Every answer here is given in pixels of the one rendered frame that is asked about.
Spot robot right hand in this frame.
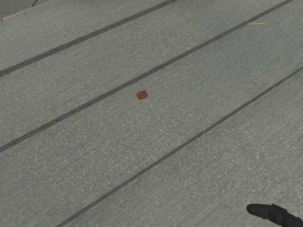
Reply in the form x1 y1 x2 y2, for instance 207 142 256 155
246 203 303 227

